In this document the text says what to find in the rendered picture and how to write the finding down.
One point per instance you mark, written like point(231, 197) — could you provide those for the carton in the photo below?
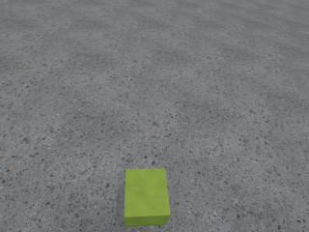
point(146, 197)

